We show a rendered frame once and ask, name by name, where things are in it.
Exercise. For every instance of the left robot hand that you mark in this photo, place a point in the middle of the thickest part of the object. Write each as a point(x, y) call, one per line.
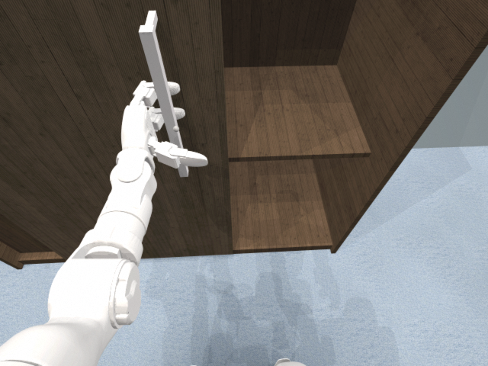
point(139, 124)

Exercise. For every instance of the wardrobe door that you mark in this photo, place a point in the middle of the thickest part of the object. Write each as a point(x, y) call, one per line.
point(18, 239)
point(68, 69)

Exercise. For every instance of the handle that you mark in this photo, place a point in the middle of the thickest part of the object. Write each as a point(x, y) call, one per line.
point(151, 49)

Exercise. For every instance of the robot left forearm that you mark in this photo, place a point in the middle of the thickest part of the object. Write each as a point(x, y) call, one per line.
point(123, 222)

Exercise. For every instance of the robot left upper arm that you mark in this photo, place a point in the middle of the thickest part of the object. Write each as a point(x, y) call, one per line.
point(91, 299)

